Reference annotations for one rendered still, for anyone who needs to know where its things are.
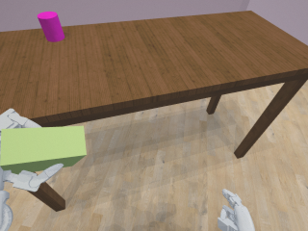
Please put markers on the robot right hand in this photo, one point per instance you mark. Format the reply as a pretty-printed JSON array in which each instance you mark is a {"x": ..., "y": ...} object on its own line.
[{"x": 237, "y": 220}]

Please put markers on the left robot forearm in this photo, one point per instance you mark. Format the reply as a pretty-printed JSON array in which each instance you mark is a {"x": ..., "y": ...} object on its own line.
[{"x": 6, "y": 212}]

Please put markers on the robot left hand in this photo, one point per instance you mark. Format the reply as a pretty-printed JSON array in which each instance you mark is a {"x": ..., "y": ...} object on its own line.
[{"x": 25, "y": 180}]

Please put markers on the sponge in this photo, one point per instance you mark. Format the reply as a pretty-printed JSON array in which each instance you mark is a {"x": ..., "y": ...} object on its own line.
[{"x": 38, "y": 148}]

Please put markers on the table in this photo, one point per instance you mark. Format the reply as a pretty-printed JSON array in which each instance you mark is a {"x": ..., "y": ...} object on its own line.
[{"x": 111, "y": 69}]

